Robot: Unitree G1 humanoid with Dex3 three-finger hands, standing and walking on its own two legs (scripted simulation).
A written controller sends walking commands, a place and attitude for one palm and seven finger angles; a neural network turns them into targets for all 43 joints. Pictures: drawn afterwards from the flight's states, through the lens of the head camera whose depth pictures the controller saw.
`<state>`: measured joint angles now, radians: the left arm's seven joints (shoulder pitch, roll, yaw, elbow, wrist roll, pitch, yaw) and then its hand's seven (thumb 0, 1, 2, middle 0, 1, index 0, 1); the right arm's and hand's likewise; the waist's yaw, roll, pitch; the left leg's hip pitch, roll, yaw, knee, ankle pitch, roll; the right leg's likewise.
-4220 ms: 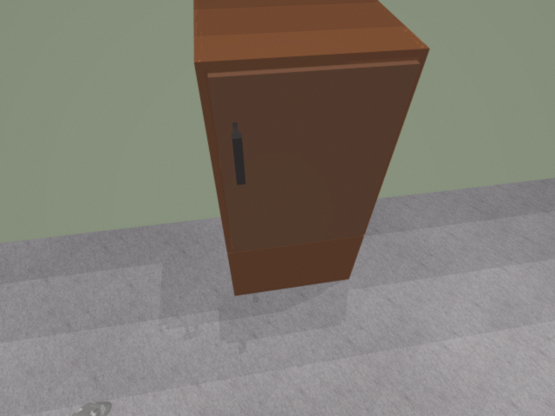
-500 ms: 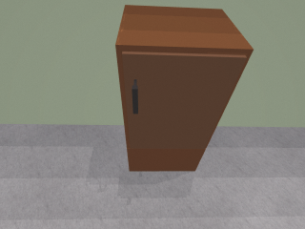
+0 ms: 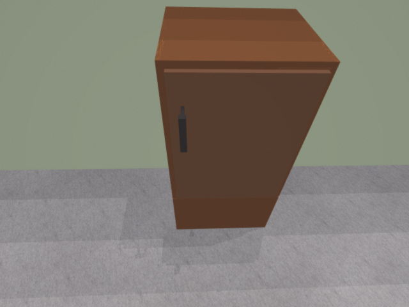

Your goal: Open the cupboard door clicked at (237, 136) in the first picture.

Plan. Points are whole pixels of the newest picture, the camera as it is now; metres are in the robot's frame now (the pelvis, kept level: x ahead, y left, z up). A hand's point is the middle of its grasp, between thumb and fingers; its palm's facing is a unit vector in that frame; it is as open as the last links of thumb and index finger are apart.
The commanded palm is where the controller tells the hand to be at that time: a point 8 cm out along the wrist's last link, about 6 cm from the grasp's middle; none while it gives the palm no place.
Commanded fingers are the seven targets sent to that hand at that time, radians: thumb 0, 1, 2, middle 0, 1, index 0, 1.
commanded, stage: come to a stop and stand still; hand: left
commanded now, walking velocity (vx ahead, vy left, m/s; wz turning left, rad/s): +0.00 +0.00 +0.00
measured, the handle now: (183, 129) +0.59 +0.10 -0.02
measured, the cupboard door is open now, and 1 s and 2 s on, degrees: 0 0 0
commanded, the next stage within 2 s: look again from close up in 0.12 s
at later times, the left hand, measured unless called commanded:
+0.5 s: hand out of the picture +0.02 +0.18 -0.18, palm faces +0.02 -0.97 -0.23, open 7.4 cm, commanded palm none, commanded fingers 0.00 0.90 0.90 -0.20 -0.30 -0.20 -0.30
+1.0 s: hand out of the picture +0.02 +0.15 -0.18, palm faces +0.03 -0.98 -0.19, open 7.4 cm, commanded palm none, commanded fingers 0.00 0.90 0.90 -0.20 -0.30 -0.20 -0.30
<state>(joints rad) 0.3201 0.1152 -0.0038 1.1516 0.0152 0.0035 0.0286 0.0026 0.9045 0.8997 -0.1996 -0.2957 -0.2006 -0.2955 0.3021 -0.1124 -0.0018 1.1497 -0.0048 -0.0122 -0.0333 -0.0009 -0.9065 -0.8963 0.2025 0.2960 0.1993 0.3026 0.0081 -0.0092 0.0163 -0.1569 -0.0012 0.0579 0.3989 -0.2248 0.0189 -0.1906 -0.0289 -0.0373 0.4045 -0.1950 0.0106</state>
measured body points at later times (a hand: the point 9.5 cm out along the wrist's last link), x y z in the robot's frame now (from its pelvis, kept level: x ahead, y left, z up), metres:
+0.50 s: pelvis +0.01 +0.00 -0.01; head +0.01 -0.02 +0.44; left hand +0.01 +0.23 -0.16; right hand +0.01 -0.22 -0.18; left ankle +0.00 +0.10 -0.74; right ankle +0.01 -0.12 -0.74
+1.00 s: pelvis +0.02 -0.03 -0.01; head +0.04 -0.03 +0.44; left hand +0.02 +0.20 -0.17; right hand +0.02 -0.24 -0.17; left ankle +0.00 +0.10 -0.74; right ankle +0.01 -0.12 -0.74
